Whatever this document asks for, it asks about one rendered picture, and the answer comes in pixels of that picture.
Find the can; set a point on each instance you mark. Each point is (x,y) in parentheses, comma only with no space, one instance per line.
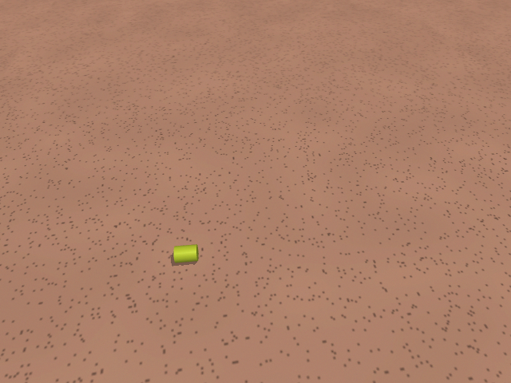
(186,253)

